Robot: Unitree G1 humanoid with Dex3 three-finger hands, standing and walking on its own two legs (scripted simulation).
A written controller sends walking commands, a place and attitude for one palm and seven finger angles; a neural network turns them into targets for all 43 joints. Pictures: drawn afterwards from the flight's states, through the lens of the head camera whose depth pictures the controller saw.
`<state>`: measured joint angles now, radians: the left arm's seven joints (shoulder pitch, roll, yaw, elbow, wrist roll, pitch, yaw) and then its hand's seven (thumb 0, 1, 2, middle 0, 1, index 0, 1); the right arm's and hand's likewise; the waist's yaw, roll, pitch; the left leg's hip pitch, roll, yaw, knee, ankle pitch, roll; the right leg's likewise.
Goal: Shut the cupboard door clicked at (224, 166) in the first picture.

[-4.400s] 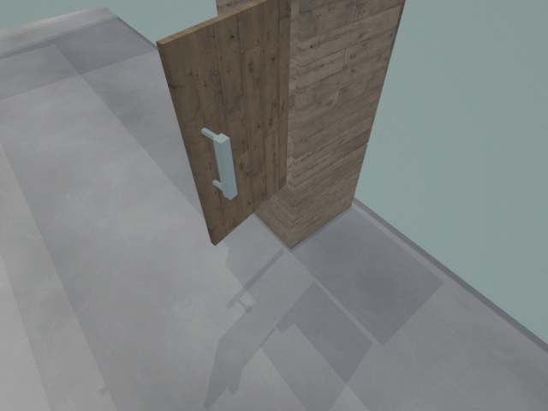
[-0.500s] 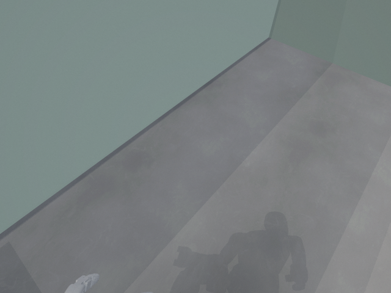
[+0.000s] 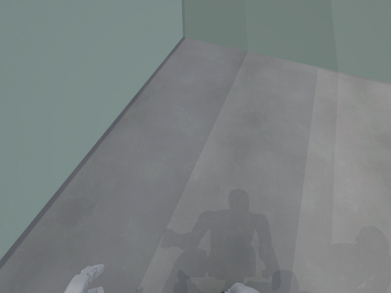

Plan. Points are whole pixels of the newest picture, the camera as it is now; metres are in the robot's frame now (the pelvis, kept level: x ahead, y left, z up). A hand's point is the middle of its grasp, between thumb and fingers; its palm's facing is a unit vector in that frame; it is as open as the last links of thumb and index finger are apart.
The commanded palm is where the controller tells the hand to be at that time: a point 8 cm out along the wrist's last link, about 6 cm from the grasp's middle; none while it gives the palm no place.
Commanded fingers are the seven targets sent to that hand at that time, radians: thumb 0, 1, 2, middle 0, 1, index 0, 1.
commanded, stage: walk around to get in front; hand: left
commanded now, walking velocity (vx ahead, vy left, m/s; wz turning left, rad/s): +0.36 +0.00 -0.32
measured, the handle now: out of the picture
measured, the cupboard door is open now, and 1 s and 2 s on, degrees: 100 100 100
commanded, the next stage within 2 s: walk to a spot facing it in 0.40 s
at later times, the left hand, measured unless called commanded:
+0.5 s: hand (154, 209) +0.34 +0.13 -0.16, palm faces -0.19 -0.97 -0.16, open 7.4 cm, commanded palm none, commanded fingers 0.00 0.90 0.90 -0.20 -0.30 -0.20 -0.30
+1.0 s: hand (165, 178) +0.44 +0.11 -0.17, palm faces +0.09 -0.97 -0.22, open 7.4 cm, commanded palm none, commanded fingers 0.00 0.90 0.90 -0.20 -0.30 -0.20 -0.30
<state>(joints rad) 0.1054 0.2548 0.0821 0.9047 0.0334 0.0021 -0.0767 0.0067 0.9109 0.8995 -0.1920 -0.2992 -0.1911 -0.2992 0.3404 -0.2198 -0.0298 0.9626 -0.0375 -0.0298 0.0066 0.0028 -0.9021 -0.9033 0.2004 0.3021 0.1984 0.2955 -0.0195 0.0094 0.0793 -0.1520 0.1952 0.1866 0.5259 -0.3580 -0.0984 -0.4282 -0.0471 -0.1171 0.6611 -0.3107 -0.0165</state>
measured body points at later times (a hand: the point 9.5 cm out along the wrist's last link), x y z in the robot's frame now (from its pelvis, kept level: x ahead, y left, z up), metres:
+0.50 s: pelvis +0.22 -0.04 +0.01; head +0.25 -0.04 +0.46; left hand +0.35 +0.18 -0.14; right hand +0.16 -0.25 -0.14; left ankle +0.21 +0.12 -0.73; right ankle +0.22 -0.16 -0.70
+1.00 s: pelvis +0.35 -0.09 +0.00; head +0.40 -0.08 +0.45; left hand +0.43 +0.16 -0.15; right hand +0.43 -0.34 -0.14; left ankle +0.39 +0.03 -0.73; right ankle +0.34 -0.23 -0.69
